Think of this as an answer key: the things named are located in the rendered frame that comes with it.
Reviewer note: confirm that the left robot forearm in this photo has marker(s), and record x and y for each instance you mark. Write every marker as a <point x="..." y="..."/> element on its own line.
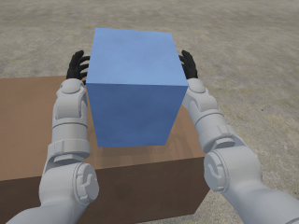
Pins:
<point x="69" y="140"/>

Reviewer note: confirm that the right robot forearm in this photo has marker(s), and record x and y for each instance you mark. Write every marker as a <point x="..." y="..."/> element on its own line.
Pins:
<point x="213" y="130"/>

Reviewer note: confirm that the robot right upper arm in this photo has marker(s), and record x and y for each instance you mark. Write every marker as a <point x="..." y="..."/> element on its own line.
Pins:
<point x="236" y="173"/>

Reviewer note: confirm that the right robot hand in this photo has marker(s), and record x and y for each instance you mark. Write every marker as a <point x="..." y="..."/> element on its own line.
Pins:
<point x="189" y="66"/>

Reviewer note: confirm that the carton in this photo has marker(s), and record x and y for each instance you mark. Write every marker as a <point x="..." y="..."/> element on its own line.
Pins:
<point x="135" y="84"/>

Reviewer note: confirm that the left robot hand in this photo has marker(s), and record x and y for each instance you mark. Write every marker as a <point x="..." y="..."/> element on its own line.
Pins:
<point x="75" y="68"/>

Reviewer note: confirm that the pedestal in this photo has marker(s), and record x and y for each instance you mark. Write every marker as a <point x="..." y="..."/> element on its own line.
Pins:
<point x="137" y="184"/>

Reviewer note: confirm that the robot left upper arm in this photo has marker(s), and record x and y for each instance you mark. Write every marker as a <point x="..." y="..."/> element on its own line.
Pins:
<point x="65" y="192"/>

